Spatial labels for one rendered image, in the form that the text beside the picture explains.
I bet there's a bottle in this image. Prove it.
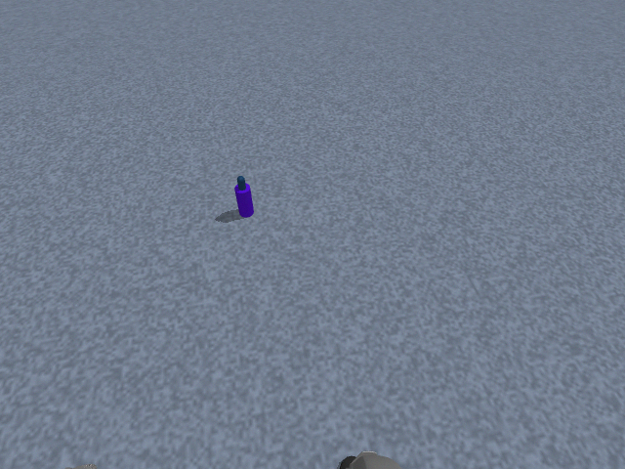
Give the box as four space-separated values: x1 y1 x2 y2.
234 176 254 218

